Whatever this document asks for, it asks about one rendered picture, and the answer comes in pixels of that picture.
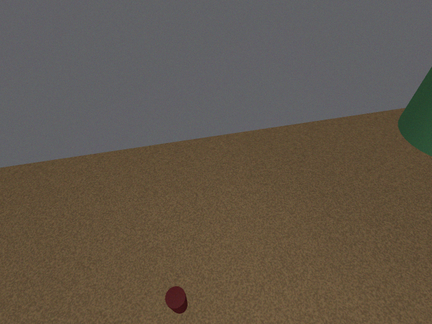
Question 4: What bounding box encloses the cup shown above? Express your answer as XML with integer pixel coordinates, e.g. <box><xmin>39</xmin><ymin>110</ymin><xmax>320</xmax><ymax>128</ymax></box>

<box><xmin>165</xmin><ymin>286</ymin><xmax>188</xmax><ymax>314</ymax></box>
